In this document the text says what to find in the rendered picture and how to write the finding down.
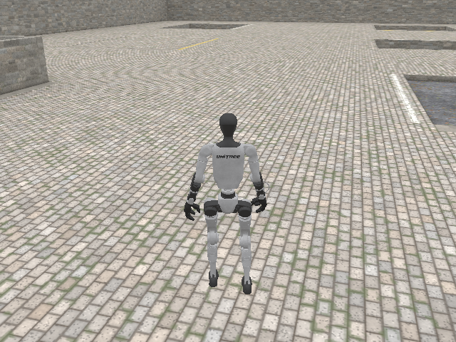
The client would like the robot right upper arm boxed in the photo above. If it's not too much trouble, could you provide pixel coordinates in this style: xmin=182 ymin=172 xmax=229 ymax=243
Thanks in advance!
xmin=243 ymin=144 xmax=261 ymax=182

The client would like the left robot hand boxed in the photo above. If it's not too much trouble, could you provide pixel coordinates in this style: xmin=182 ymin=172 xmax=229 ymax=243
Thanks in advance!
xmin=184 ymin=202 xmax=200 ymax=221

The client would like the left robot thigh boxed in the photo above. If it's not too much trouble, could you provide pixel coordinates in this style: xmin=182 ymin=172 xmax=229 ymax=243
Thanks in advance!
xmin=204 ymin=198 xmax=219 ymax=245

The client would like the right robot hand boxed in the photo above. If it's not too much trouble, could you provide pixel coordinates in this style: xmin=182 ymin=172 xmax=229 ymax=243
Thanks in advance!
xmin=251 ymin=197 xmax=267 ymax=213

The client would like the right robot forearm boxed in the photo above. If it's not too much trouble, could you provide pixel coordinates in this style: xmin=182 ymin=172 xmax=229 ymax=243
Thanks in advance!
xmin=253 ymin=172 xmax=266 ymax=200

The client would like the left robot forearm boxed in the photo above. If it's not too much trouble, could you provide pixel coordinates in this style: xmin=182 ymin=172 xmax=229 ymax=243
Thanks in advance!
xmin=186 ymin=172 xmax=201 ymax=204

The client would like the right robot foot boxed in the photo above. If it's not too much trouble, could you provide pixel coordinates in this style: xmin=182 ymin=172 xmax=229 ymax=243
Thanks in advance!
xmin=242 ymin=276 xmax=252 ymax=294

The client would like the robot left upper arm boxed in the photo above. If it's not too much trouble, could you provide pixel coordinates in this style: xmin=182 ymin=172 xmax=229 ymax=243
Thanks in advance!
xmin=194 ymin=144 xmax=214 ymax=183

